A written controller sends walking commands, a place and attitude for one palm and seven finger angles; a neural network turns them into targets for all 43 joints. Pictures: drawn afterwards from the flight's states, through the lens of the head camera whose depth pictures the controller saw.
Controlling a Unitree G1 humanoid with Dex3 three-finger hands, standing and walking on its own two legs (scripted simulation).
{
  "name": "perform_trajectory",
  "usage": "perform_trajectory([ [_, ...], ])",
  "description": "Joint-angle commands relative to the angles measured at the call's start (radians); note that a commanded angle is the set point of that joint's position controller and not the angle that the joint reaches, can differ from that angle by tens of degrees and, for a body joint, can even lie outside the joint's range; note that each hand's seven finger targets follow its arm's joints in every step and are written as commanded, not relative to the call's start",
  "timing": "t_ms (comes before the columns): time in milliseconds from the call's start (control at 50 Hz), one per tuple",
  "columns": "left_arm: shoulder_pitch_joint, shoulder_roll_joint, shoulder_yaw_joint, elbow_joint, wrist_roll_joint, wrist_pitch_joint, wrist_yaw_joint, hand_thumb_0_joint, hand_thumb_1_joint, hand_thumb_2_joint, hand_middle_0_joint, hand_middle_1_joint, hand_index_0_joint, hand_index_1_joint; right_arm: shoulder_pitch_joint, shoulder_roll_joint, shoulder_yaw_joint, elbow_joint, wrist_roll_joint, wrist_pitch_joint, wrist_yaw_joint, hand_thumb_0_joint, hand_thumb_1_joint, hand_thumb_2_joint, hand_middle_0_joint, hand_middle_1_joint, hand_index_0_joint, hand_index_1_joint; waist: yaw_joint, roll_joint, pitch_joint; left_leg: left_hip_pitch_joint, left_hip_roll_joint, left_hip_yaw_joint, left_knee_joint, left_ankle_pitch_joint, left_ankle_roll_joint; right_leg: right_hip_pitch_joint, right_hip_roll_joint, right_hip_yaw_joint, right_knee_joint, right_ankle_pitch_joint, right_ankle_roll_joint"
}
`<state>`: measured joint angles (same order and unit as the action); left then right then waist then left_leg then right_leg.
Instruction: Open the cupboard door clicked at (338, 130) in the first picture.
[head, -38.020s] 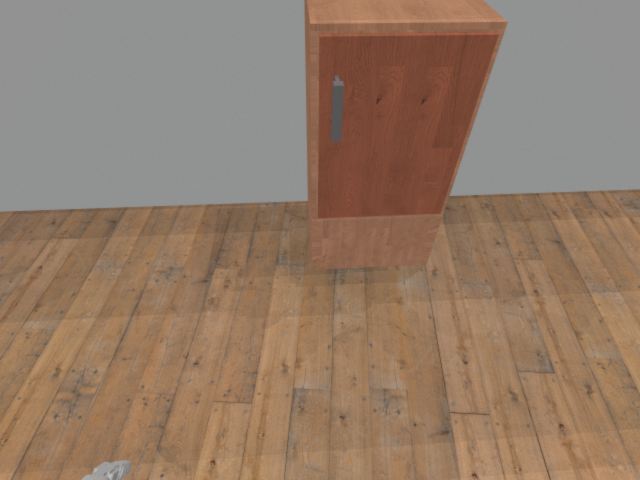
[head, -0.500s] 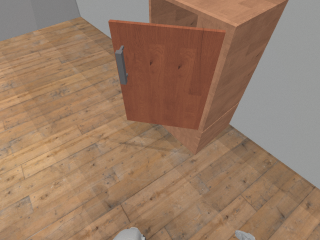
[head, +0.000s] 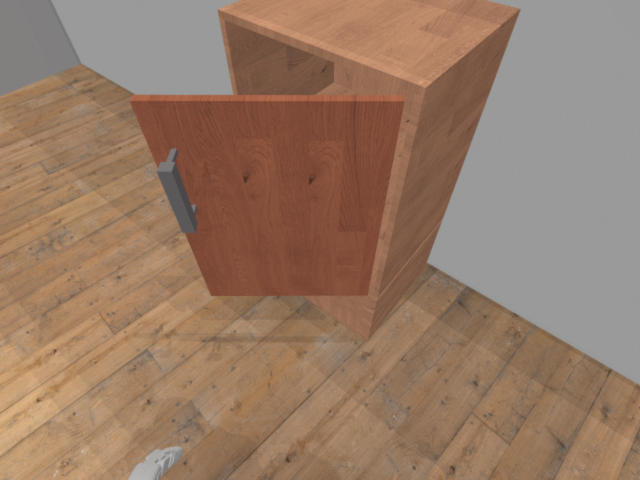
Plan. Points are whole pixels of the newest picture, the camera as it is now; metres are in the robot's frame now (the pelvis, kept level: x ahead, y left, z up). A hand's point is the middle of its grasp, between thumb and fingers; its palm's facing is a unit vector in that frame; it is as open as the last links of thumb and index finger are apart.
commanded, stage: come to a stop and stand still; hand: left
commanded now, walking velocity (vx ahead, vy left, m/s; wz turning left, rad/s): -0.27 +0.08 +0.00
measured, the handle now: (181, 191) +0.59 +0.28 -0.03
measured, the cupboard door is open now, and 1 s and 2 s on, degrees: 39 39 39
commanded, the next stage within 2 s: look again from close up in 0.88 s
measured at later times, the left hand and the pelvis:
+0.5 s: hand out of the picture +0.02 +0.26 -0.17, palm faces +0.04 -0.96 -0.26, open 7.3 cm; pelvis -0.02 +0.06 -0.01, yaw -1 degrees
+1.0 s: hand out of the picture -0.03 +0.24 -0.16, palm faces +0.00 -0.98 -0.20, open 7.3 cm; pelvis -0.04 +0.07 +0.01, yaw -1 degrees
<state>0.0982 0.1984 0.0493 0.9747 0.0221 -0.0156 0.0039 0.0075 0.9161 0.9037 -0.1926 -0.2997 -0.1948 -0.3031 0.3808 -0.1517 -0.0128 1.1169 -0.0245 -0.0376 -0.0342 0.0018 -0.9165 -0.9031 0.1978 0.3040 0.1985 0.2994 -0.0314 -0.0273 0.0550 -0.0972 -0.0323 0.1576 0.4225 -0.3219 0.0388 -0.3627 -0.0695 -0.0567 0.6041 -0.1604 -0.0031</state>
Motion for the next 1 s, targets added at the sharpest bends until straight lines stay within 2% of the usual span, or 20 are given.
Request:
perform_trajectory([
  [0, 0.241, 0.160, 0.006, 0.045, -0.014, -0.019, 0.025, 0.000, 0.900, 0.900, -0.200, -0.300, -0.200, -0.300, 0.039, -0.083, -0.015, -0.046, 0.025, 0.007, -0.002, 0.000, -0.900, -0.900, 0.200, 0.300, 0.200, 0.300, 0.064, -0.129, -0.154, -0.254, 0.061, -0.072, 0.184, -0.032, -0.069, 0.444, -0.292, 0.267, -0.130, 0.880, -0.161],
  [20, 0.221, 0.171, -0.001, 0.036, -0.014, -0.015, 0.027, 0.000, 0.900, 0.900, -0.200, -0.300, -0.200, -0.300, 0.050, -0.075, -0.021, -0.039, 0.028, 0.023, -0.003, 0.000, -0.900, -0.900, 0.200, 0.300, 0.200, 0.300, 0.055, -0.107, -0.146, -0.220, 0.053, -0.083, 0.256, -0.225, -0.074, 0.381, -0.339, 0.238, -0.156, 0.938, -0.215],
  [40, 0.186, 0.156, 0.005, 0.024, -0.010, -0.012, 0.038, 0.000, 0.900, 0.900, -0.200, -0.300, -0.200, -0.300, 0.043, -0.060, -0.023, -0.038, 0.030, 0.038, -0.006, 0.000, -0.900, -0.900, 0.200, 0.300, 0.200, 0.300, 0.050, -0.166, -0.164, -0.220, 0.067, -0.102, 0.324, -0.259, -0.073, 0.358, -0.319, 0.246, -0.158, 0.944, -0.234],
  [60, 0.156, 0.148, 0.005, 0.019, -0.008, -0.006, 0.046, 0.000, 0.900, 0.900, -0.200, -0.300, -0.200, -0.300, 0.025, -0.067, -0.027, -0.036, 0.029, 0.051, -0.008, 0.000, -0.900, -0.900, 0.200, 0.300, 0.200, 0.300, 0.053, -0.199, -0.150, -0.226, 0.067, -0.119, 0.379, -0.270, -0.071, 0.333, -0.304, 0.219, -0.170, 0.933, -0.226],
  [160, 0.106, 0.155, 0.026, 0.002, -0.003, 0.007, 0.050, 0.000, 0.900, 0.900, -0.200, -0.300, -0.200, -0.300, -0.014, -0.053, -0.036, -0.044, 0.027, 0.075, 0.003, 0.000, -0.900, -0.900, 0.200, 0.300, 0.200, 0.300, 0.045, -0.090, -0.136, -0.252, 0.040, -0.120, 0.383, -0.186, -0.090, 0.306, -0.254, 0.151, -0.182, 0.799, -0.192],
  [240, 0.067, 0.145, 0.039, -0.021, 0.005, 0.020, 0.045, 0.000, 0.900, 0.900, -0.200, -0.300, -0.200, -0.300, -0.011, -0.044, -0.047, -0.066, 0.018, 0.088, 0.010, 0.000, -0.900, -0.900, 0.200, 0.300, 0.200, 0.300, 0.027, -0.140, -0.086, -0.190, 0.039, -0.113, 0.330, -0.088, -0.086, 0.139, -0.227, 0.136, -0.239, 0.393, -0.164],
  [280, 0.039, 0.131, 0.037, -0.028, 0.006, 0.029, 0.041, 0.000, 0.900, 0.900, -0.200, -0.300, -0.200, -0.300, 0.022, -0.036, -0.048, -0.063, 0.014, 0.081, 0.014, 0.000, -0.900, -0.900, 0.200, 0.300, 0.200, 0.300, 0.002, -0.147, -0.072, -0.089, 0.036, -0.102, 0.163, 0.031, -0.076, 0.040, -0.185, 0.122, -0.226, 0.107, -0.114],
  [300, 0.033, 0.118, 0.033, -0.031, 0.000, 0.035, 0.037, 0.000, 0.900, 0.900, -0.200, -0.300, -0.200, -0.300, 0.039, -0.050, -0.048, -0.058, 0.013, 0.074, 0.016, 0.000, -0.900, -0.900, 0.200, 0.300, 0.200, 0.300, -0.010, -0.098, -0.057, -0.022, 0.050, -0.110, 0.064, 0.099, -0.066, -0.031, -0.158, 0.112, -0.192, -0.053, -0.081],
  [320, 0.093, 0.124, 0.006, -0.022, -0.016, 0.020, 0.083, 0.000, 0.900, 0.900, -0.200, -0.300, -0.200, -0.300, -0.016, -0.147, -0.061, -0.145, 0.018, 0.042, 0.018, 0.000, -0.900, -0.900, 0.200, 0.300, 0.200, 0.300, -0.025, 0.267, -0.231, -0.056, 0.140, -0.082, 0.007, 0.200, -0.072, 0.189, -0.131, 0.122, -0.014, 0.227, -0.073],
  [340, 0.127, 0.110, -0.003, -0.058, -0.020, 0.034, 0.075, 0.000, 0.900, 0.900, -0.200, -0.300, -0.200, -0.300, -0.075, -0.142, -0.056, -0.207, 0.005, 0.037, 0.016, 0.000, -0.900, -0.900, 0.200, 0.300, 0.200, 0.300, 0.019, 0.449, -0.209, -0.120, 0.216, -0.247, -0.066, 0.256, -0.028, 0.117, -0.037, 0.030, 0.097, -0.107, -0.051],
  [360, 0.138, 0.090, -0.008, -0.063, -0.010, 0.045, 0.061, 0.000, 0.900, 0.900, -0.200, -0.300, -0.200, -0.300, -0.136, -0.169, -0.052, -0.248, -0.002, 0.042, 0.014, 0.000, -0.900, -0.900, 0.200, 0.300, 0.200, 0.300, 0.039, 0.469, -0.141, -0.169, 0.255, -0.305, -0.079, 0.280, 0.034, 0.029, 0.025, 0.008, 0.160, -0.312, -0.032],
  [400, 0.114, 0.094, -0.004, -0.055, 0.006, 0.069, 0.041, 0.000, 0.900, 0.900, -0.200, -0.300, -0.200, -0.300, -0.169, -0.171, -0.049, -0.284, -0.004, 0.049, 0.008, 0.000, -0.900, -0.900, 0.200, 0.300, 0.200, 0.300, 0.030, 0.361, 0.018, -0.332, 0.256, -0.332, -0.177, 0.056, 0.068, -0.011, 0.042, 0.034, 0.275, -0.320, -0.030],
  [420, 0.134, 0.090, 0.000, -0.048, 0.009, 0.070, 0.034, 0.000, 0.900, 0.900, -0.200, -0.300, -0.200, -0.300, -0.185, -0.168, -0.047, -0.289, -0.006, 0.051, 0.008, 0.000, -0.900, -0.900, 0.200, 0.300, 0.200, 0.300, 0.044, 0.248, 0.064, -0.365, 0.250, -0.340, -0.175, -0.003, 0.080, -0.018, 0.044, 0.049, 0.303, -0.282, -0.027],
  [480, 0.179, 0.053, -0.008, -0.043, 0.009, 0.053, 0.022, 0.000, 0.900, 0.900, -0.200, -0.300, -0.200, -0.300, -0.154, -0.176, -0.043, -0.303, -0.008, 0.040, 0.011, 0.000, -0.900, -0.900, 0.200, 0.300, 0.200, 0.300, 0.051, 0.052, 0.066, -0.299, 0.257, -0.340, -0.187, -0.027, 0.103, -0.026, 0.035, 0.031, 0.223, -0.238, -0.018],
  [520, 0.205, 0.049, -0.013, -0.046, 0.006, 0.044, 0.022, 0.000, 0.900, 0.900, -0.200, -0.300, -0.200, -0.300, -0.135, -0.185, -0.046, -0.299, -0.004, 0.035, 0.011, 0.000, -0.900, -0.900, 0.200, 0.300, 0.200, 0.300, 0.047, 0.032, 0.032, -0.268, 0.270, -0.356, -0.188, -0.105, 0.107, 0.011, 0.029, 0.039, 0.115, -0.238, -0.020],
  [560, 0.226, 0.058, -0.014, -0.042, 0.009, 0.031, 0.022, 0.000, 0.900, 0.900, -0.200, -0.300, -0.200, -0.300, -0.138, -0.178, -0.042, -0.294, -0.001, 0.031, 0.011, 0.000, -0.900, -0.900, 0.200, 0.300, 0.200, 0.300, 0.051, 0.062, 0.015, -0.240, 0.236, -0.339, -0.153, -0.109, 0.087, 0.057, 0.024, 0.060, -0.058, -0.179, -0.030],
  [620, 0.230, 0.091, -0.024, -0.041, 0.007, 0.005, 0.026, 0.000, 0.900, 0.900, -0.200, -0.300, -0.200, -0.300, -0.122, -0.157, -0.032, -0.280, 0.011, 0.023, 0.016, 0.000, -0.900, -0.900, 0.200, 0.300, 0.200, 0.300, 0.018, -0.004, -0.032, -0.155, 0.142, -0.278, -0.105, -0.044, 0.024, 0.038, -0.036, 0.194, -0.197, -0.154, -0.084],
  [660, 0.193, 0.079, -0.028, -0.041, 0.001, -0.007, 0.027, 0.000, 0.900, 0.900, -0.200, -0.300, -0.200, -0.300, -0.083, -0.158, -0.030, -0.256, 0.008, 0.018, 0.015, 0.000, -0.900, -0.900, 0.200, 0.300, 0.200, 0.300, -0.008, -0.103, -0.078, -0.066, 0.145, -0.262, -0.086, 0.040, 0.025, 0.015, -0.020, 0.174, -0.183, -0.116, -0.075],
  [800, 0.255, 0.066, -0.034, -0.006, 0.002, 0.009, 0.027, 0.000, 0.900, 0.900, -0.200, -0.300, -0.200, -0.300, -0.102, -0.158, -0.018, -0.197, 0.005, 0.015, 0.016, 0.000, -0.900, -0.900, 0.200, 0.300, 0.200, 0.300, 0.030, 0.065, 0.002, -0.170, 0.176, -0.308, -0.230, -0.140, 0.025, 0.053, 0.001, 0.117, -0.159, -0.163, -0.054],
  [980, 0.255, 0.046, -0.043, 0.044, -0.002, 0.004, 0.027, 0.000, 0.900, 0.900, -0.200, -0.300, -0.200, -0.300, -0.060, -0.137, -0.005, -0.121, 0.007, 0.009, 0.011, 0.000, -0.900, -0.900, 0.200, 0.300, 0.200, 0.300, 0.032, 0.042, 0.000, -0.171, 0.169, -0.287, -0.222, -0.082, 0.024, 0.095, -0.018, 0.121, -0.200, -0.127, -0.056],
])
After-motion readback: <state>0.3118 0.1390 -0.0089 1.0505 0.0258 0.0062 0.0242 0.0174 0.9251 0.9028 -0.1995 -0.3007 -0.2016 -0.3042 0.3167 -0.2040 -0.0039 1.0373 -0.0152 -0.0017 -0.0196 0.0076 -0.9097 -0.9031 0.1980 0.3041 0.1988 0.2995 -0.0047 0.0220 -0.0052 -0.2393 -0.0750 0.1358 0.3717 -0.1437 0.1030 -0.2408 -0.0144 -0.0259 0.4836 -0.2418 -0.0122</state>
